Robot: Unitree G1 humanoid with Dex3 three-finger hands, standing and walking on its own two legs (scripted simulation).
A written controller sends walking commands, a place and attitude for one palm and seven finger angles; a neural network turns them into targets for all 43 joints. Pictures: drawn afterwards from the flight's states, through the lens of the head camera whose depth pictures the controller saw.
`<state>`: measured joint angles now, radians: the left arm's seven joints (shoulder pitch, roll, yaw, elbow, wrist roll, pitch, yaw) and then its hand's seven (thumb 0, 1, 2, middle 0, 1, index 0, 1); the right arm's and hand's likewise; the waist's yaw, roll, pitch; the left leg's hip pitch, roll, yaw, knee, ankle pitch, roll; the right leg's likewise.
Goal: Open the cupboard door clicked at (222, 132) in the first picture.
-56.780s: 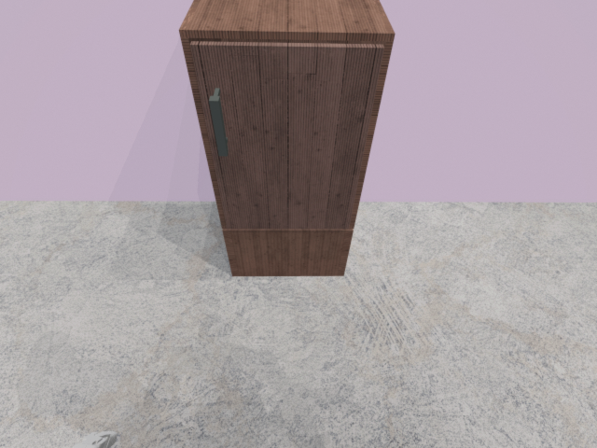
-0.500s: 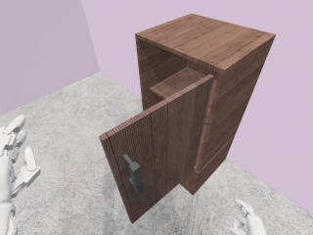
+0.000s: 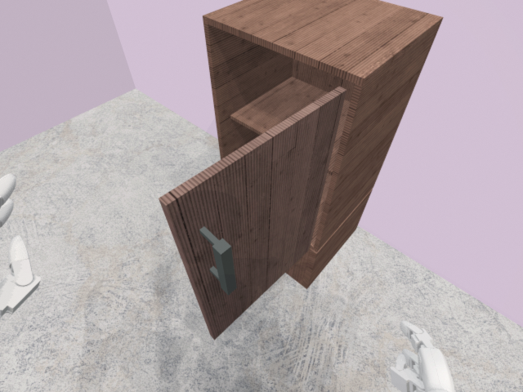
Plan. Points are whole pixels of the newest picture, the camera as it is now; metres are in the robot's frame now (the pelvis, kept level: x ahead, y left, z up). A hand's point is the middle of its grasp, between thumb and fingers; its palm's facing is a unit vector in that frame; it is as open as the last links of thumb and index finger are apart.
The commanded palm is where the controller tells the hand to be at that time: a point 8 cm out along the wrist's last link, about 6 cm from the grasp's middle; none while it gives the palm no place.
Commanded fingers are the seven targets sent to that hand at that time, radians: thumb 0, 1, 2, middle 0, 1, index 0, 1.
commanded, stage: step back with the hand held close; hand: left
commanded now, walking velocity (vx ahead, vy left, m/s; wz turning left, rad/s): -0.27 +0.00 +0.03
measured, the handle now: (218, 261) +0.33 +0.10 -0.02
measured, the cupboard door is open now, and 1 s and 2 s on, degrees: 86 86 86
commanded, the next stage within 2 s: stop stepping back and stand still in 0.94 s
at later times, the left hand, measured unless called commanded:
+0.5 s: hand out of the picture +0.14 +0.27 +0.16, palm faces +0.48 -0.72 -0.50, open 7.4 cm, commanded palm +0.08 +0.30 +0.18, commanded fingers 0.00 0.90 0.90 -0.20 -0.30 -0.20 -0.30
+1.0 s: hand out of the picture +0.08 +0.23 +0.17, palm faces +0.38 -0.81 -0.44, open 7.4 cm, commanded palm +0.02 +0.27 +0.18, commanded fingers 0.00 0.90 0.90 -0.20 -0.30 -0.20 -0.30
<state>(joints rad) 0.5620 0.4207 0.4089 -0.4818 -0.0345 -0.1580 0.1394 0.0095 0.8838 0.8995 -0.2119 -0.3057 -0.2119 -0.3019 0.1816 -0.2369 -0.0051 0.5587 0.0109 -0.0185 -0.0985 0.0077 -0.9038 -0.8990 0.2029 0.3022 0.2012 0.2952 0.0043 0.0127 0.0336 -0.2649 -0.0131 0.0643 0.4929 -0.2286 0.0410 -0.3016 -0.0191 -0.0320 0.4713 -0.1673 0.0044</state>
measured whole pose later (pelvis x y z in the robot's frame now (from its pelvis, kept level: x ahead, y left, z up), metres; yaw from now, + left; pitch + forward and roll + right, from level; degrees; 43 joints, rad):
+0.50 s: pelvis -0.05 +0.00 -0.02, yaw +2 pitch -1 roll -1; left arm 0.52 0.41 0.47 -0.54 0.00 -0.24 0.16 0.01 0.88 0.90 -0.21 -0.31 -0.21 -0.30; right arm 0.21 -0.21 0.01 0.58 -0.01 -0.09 -0.08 0.01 -0.90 -0.90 0.21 0.30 0.20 0.30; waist 0.00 -0.01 0.06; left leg -0.43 -0.01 0.03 0.67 -0.24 0.05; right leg -0.42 0.03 0.02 0.63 -0.20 0.00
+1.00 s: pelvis -0.14 -0.02 -0.01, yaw -3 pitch +5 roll -2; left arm 0.50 0.43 0.43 -0.57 -0.06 -0.24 0.15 0.01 0.89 0.90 -0.21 -0.30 -0.20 -0.30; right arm 0.09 -0.14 0.04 0.64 -0.04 -0.13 -0.05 0.01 -0.90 -0.90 0.21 0.30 0.21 0.30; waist 0.04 -0.03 0.01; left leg -0.54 0.08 0.07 0.41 0.04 0.00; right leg -0.11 0.04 0.02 0.41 -0.39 -0.03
